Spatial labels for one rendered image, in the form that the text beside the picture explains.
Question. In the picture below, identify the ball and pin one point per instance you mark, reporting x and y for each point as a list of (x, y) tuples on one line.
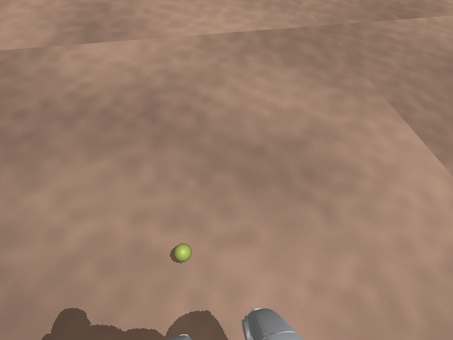
[(182, 252)]

